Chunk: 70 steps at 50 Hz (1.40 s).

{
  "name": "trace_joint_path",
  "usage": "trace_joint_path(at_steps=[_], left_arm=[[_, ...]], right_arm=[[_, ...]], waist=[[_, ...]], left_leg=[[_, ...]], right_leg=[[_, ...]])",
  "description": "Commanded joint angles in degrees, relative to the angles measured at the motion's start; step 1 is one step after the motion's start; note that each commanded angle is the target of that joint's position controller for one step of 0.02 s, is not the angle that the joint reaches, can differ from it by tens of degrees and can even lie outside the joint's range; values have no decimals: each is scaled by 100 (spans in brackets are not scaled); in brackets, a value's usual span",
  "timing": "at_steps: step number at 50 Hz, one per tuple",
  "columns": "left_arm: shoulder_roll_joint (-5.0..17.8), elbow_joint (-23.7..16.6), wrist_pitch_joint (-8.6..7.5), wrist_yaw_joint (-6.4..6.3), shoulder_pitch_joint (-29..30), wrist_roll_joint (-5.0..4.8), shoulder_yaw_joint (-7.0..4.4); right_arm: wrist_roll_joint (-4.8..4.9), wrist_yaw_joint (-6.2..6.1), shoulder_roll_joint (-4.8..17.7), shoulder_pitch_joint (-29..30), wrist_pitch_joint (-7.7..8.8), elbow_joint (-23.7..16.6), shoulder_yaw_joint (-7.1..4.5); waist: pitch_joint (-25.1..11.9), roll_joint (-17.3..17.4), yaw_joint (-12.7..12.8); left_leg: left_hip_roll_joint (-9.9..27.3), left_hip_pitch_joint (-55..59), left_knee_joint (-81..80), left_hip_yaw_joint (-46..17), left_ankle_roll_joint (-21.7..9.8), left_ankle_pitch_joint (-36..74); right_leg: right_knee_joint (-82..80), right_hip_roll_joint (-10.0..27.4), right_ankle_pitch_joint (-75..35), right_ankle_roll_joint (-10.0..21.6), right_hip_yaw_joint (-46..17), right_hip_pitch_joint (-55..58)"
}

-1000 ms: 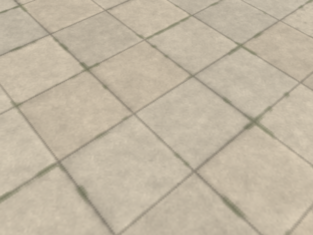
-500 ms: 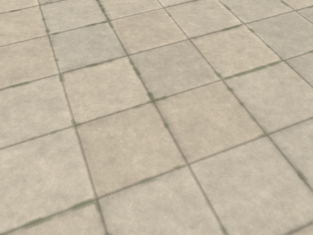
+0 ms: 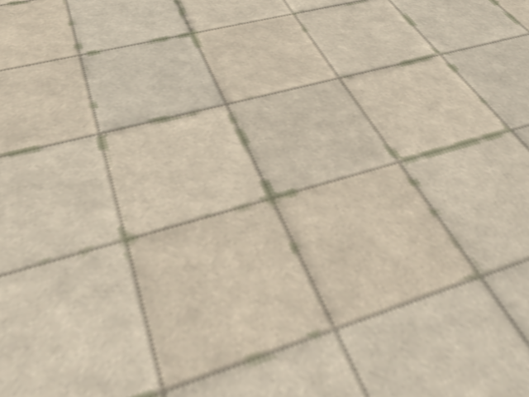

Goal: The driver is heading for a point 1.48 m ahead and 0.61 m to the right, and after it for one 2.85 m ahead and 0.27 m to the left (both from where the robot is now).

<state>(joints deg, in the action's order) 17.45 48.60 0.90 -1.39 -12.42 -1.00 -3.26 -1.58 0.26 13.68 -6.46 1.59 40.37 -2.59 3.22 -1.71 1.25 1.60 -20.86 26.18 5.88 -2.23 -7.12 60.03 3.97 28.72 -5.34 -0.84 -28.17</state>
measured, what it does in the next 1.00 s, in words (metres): steps on the spot, turning right: right foot, then left foot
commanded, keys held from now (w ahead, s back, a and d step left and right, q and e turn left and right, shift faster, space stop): e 0.74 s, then no key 0.26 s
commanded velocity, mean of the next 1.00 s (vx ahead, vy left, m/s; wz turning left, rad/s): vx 0.03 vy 0.00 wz -0.48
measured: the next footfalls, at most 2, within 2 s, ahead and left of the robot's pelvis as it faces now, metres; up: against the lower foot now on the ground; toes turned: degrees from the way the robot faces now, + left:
right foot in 0.22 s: +0.07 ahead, -0.14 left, +0.00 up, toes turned -12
left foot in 0.72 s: +0.15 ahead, +0.07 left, +0.00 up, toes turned -31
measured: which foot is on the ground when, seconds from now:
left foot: down 0.00-0.22, up 0.24-0.70, down 0.72-1.00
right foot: up 0.00-0.20, down 0.22-0.72, up 0.74-1.00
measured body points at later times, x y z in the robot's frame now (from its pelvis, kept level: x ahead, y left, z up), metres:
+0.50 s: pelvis +0.03 -0.05 +0.01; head +0.06 -0.09 +0.46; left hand +0.24 +0.20 -0.08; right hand +0.11 -0.37 -0.11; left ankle +0.10 +0.11 -0.67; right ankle +0.03 -0.13 -0.74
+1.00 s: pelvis +0.05 -0.02 +0.01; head +0.09 -0.02 +0.45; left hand +0.33 +0.15 -0.10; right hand +0.01 -0.32 -0.10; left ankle +0.12 +0.09 -0.74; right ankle -0.03 -0.14 -0.69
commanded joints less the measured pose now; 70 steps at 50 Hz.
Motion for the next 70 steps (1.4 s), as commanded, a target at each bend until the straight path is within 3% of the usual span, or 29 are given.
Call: trace_joint_path(at_steps=[1,7,10,11,12,13,14,16,19,24,31,34,35,36,37,38,39,41,45,48,50,52,53,54,55,56,57,59,70], left_arm=[[304,-282,153,-72,-607,56,-117],[471,-707,263,113,-42,64,-201],[507,-646,245,187,-365,114,-285],[775,-651,219,149,-489,147,-371],[1455,-849,193,31,-447,131,-501],[1546,-958,64,96,-526,314,-475],[1413,-970,-72,145,-397,348,-449],[1042,-1076,-153,90,193,117,-361],[834,-1168,-114,-25,245,90,-269],[985,-1221,-42,-122,40,42,-342],[1059,-1397,76,-45,269,45,-390],[1020,-1489,136,-53,507,-34,-374],[967,-1529,160,-74,576,-66,-355],[741,-1562,164,-81,422,-26,-292],[470,-1600,125,-53,17,5,-233],[947,-1616,59,-46,81,73,-366],[1217,-1500,52,-38,12,55,-470],[1015,-1297,143,-70,-66,57,-462],[550,-1443,153,-53,260,2,-274],[328,-1516,137,-21,447,65,-131],[421,-1481,135,-8,424,36,-138],[434,-1292,130,10,80,41,-159],[485,-1239,128,14,10,72,-168],[710,-1288,133,-22,-7,108,-194],[1129,-1352,170,-81,-57,162,-257],[725,-1303,125,2,266,240,-132],[443,-1376,52,77,529,234,-70],[489,-1261,-45,114,380,264,-69],[381,-937,-105,68,275,187,-20]], right_arm=[[-4,-117,957,354,90,-276,-311],[144,-230,1109,353,-74,-9,-376],[291,-233,1054,330,-171,146,-379],[258,-220,847,8,-216,288,-345],[6,-194,578,-109,-236,145,-269],[21,-243,769,513,-227,-79,-316],[134,-269,899,665,-238,-97,-363],[130,-347,986,416,-267,122,-437],[124,-347,925,275,-221,190,-459],[170,-302,719,494,-152,153,-368],[233,-150,858,389,-21,189,-365],[242,-66,904,25,65,272,-385],[226,-49,972,-191,82,346,-415],[147,-71,1288,-351,63,360,-492],[58,-129,1730,-109,-19,282,-554],[-76,-110,1507,-174,-10,235,-501],[-31,-125,1224,63,8,133,-409],[131,-144,963,375,-10,91,-323],[137,-194,999,27,-82,243,-278],[145,-177,1123,68,-133,277,-283],[176,-136,1260,-57,-166,349,-302],[258,-109,1232,-11,-179,405,-257],[294,-97,1121,-183,-153,495,-208],[203,-64,967,-372,-81,544,-136],[-30,5,732,-568,13,506,-47],[30,-26,606,-383,22,500,-10],[35,-54,849,-159,-1,537,-42],[70,-98,945,-47,-67,647,-70],[111,-163,930,-295,-90,1229,-62]], waist=[[-935,908,157],[-788,917,22],[-748,642,199],[-553,-97,140],[-364,-1883,-133],[-564,-1536,240],[-606,-973,202],[-614,-475,-97],[-901,-517,-193],[-915,-561,-21],[-838,-765,25],[-923,-761,-201],[-935,-677,-317],[-1073,-123,-243],[-920,1458,182],[-864,1603,-32],[-749,1114,33],[-548,878,85],[-570,1063,-159],[-693,1248,-265],[-684,1329,-339],[-629,1190,-136],[-575,1046,-92],[-759,649,-172],[-1040,-537,-411],[-985,-956,-402],[-738,-590,-340],[-508,-522,-200],[-314,18,-228]], left_leg=[[1591,294,-1144,-719,-1222,1481],[1834,612,-1095,-501,-1013,305],[1532,573,-268,-139,-500,-232],[1104,222,678,256,-56,-848],[189,-1277,2517,705,600,-2760],[-255,-1778,3650,-379,622,-3321],[-146,-1911,4031,-759,508,-2894],[37,-1959,3927,-960,415,-1934],[-100,-1578,3909,-985,505,-1314],[-208,-1444,2512,-1100,694,-1094],[-395,-433,1248,-1143,659,-1360],[-425,257,48,-1069,504,-813],[-292,798,-600,-1048,405,-103],[524,1539,-759,-1646,108,361],[1653,1984,-766,-2910,-639,1770],[2289,1572,-857,-3575,-1420,2083],[2051,1419,-803,-3129,-1412,1898],[1359,1377,-687,-2235,-966,1434],[1111,1676,-669,-1676,-1055,1862],[1110,1583,-610,-1481,-1033,1895],[1166,1486,-559,-1546,-1052,1958],[1085,1291,-355,-1499,-903,1782],[984,1080,-288,-1450,-665,1481],[829,650,-123,-1325,-257,889],[336,180,476,-833,156,-506],[215,602,97,-722,386,-1192],[207,858,21,-688,505,-727],[155,907,26,-630,542,-248],[224,1116,-232,-667,555,77]], right_leg=[[-349,165,-652,54,55,546],[-1375,159,-946,399,249,767],[-2693,-175,-1582,756,516,1503],[-3484,45,-2526,1013,-91,1756],[-3914,1423,-4334,1747,-2146,2298],[-4230,1845,-4137,2566,-2944,1974],[-4318,1604,-3594,2440,-2593,1943],[-4191,1140,-3111,1830,-1951,2002],[-4093,874,-3682,1739,-1649,2051],[-3989,741,-3316,1760,-1842,2408],[-3806,613,-3318,1839,-2547,1975],[-3488,402,-3610,1630,-2750,1972],[-3323,207,-3224,1414,-2659,1723],[-2714,-139,-2072,1115,-2298,1102],[-1592,-1151,246,738,-1136,-97],[-274,-1030,1008,451,-876,-476],[406,-827,641,341,-977,-455],[797,-800,30,160,-919,-544],[20,-746,-345,-15,-596,-383],[-1377,-445,-306,-14,-248,469],[-2109,-455,-488,17,-2,940],[-3459,-531,-1490,190,162,1622],[-4199,-518,-2121,353,87,2084],[-4148,-55,-3060,538,-489,2803],[-3732,846,-4691,925,-1346,3278],[-3812,1014,-3836,1415,-1442,2298],[-3881,609,-2892,1299,-1212,2054],[-3897,212,-2303,963,-927,1861],[-3780,-7,-2496,844,-729,1760]])
Keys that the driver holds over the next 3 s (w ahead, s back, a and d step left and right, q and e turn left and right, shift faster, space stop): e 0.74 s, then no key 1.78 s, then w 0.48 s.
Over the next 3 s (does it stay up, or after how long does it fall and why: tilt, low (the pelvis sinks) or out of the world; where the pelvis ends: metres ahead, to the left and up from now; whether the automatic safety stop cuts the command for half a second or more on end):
stays up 0.16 -0.07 0.01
